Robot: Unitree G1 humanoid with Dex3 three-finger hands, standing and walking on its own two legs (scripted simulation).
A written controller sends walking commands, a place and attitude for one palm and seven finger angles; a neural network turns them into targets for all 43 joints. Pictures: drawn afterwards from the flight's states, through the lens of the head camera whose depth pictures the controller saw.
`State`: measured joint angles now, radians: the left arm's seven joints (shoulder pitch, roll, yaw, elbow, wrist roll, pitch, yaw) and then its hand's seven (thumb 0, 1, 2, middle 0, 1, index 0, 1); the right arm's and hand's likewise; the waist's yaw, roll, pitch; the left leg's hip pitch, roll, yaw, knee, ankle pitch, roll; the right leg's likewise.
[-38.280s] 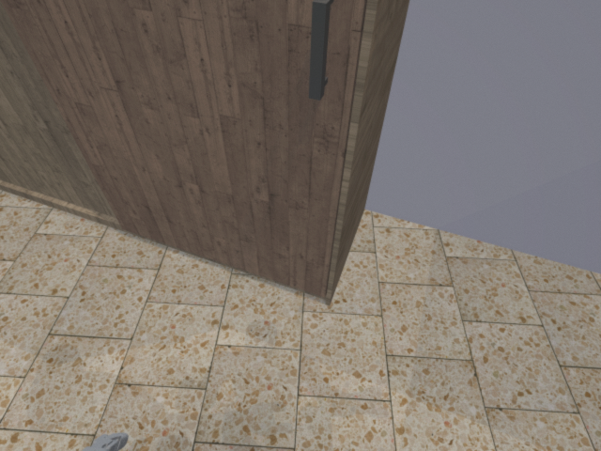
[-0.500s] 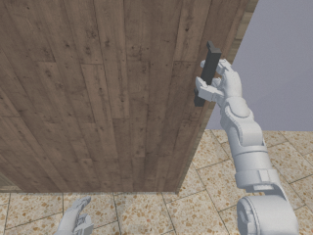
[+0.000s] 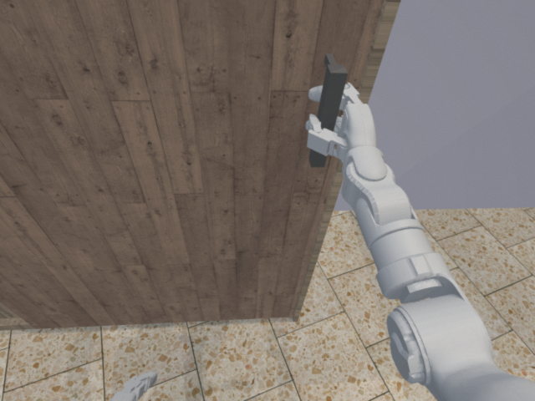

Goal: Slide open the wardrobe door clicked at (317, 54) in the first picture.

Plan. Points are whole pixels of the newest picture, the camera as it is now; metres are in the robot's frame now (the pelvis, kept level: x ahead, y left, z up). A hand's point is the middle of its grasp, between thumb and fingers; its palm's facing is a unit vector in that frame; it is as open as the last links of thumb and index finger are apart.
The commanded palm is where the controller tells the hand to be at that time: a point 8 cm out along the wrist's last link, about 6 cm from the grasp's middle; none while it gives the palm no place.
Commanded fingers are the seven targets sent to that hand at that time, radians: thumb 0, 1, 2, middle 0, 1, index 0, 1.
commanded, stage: step sideways, sliding the door along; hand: right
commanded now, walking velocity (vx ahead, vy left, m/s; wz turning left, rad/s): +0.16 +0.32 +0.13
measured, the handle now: (323, 113) +0.50 -0.06 +0.19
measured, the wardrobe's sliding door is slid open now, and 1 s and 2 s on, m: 0.00 0.06 0.33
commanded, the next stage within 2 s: none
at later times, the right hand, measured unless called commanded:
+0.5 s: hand (306, 133) +0.45 -0.03 +0.18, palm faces +0.14 +0.99 -0.08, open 6.2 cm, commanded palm +0.42 +0.00 +0.19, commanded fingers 0.00 -0.90 -0.90 0.45 1.40 0.45 1.40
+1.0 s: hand (268, 132) +0.46 +0.02 +0.18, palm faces +0.32 +0.94 -0.08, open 6.8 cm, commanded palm +0.42 +0.07 +0.18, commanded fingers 0.00 -0.90 -0.90 0.45 1.40 0.45 1.40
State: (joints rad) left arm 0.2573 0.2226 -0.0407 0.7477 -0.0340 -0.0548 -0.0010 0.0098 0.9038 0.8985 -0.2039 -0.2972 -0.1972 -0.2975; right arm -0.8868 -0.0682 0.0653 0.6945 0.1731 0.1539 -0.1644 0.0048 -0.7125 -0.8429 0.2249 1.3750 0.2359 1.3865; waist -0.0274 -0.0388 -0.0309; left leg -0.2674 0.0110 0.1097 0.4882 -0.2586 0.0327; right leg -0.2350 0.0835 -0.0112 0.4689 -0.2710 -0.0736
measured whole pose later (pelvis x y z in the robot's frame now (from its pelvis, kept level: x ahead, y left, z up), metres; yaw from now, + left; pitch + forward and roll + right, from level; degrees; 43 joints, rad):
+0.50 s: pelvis +0.01 +0.12 -0.01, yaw +4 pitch -3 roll +3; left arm 0.22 0.20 0.00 0.66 -0.05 -0.06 0.05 0.01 0.90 0.90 -0.21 -0.30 -0.20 -0.30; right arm -0.79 -0.26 -0.06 0.52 0.13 -0.07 -0.12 -0.02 -0.73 -0.86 0.44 1.40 0.20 1.40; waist -0.12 -0.06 0.19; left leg -0.34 0.05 0.05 0.65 -0.25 -0.01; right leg -0.14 -0.18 0.00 0.56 -0.36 0.10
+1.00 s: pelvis +0.06 +0.25 -0.01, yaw +0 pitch -4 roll +3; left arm 0.10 0.16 0.01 0.58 -0.04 -0.13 -0.01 0.01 0.90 0.90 -0.21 -0.30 -0.20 -0.30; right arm -0.62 -0.26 -0.12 0.11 0.10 -0.01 -0.12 -0.03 -0.70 -0.85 0.46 1.40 0.15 1.29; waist -0.19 -0.08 0.30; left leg -0.38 0.04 0.04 0.78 -0.27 -0.03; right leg -0.10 -0.25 -0.02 0.56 -0.38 0.14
